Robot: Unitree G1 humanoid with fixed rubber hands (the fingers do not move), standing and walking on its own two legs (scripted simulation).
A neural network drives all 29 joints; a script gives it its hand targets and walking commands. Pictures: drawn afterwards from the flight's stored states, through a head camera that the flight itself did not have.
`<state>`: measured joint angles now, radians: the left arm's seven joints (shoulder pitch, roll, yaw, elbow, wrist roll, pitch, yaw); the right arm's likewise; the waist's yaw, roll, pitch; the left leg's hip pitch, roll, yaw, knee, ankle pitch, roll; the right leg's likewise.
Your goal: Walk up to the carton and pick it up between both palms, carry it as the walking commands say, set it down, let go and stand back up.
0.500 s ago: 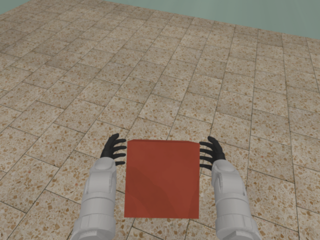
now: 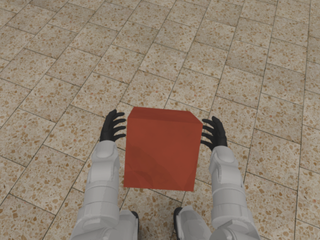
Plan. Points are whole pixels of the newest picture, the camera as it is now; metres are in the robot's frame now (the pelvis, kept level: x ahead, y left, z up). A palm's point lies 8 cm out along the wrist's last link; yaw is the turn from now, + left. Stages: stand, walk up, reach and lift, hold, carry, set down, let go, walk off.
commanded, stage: set down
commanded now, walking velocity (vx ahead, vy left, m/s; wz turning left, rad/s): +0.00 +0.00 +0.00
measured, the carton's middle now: (160, 144) +0.39 -0.02 -0.16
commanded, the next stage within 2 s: none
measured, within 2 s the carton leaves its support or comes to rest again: neither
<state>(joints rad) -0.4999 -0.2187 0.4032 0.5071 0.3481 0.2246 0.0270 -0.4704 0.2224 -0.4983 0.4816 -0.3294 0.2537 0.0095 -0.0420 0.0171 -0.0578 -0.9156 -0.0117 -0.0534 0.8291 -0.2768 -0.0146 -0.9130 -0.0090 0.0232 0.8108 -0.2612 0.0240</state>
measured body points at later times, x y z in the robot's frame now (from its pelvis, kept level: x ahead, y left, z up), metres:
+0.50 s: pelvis -0.03 +0.01 -0.08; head +0.17 +0.00 +0.32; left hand +0.42 +0.12 -0.14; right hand +0.39 -0.17 -0.14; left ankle +0.06 +0.13 -0.69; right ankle +0.06 -0.14 -0.69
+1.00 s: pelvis -0.02 +0.01 -0.15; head +0.21 +0.00 +0.23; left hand +0.45 +0.11 -0.23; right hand +0.42 -0.18 -0.23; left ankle +0.06 +0.13 -0.69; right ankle +0.06 -0.14 -0.69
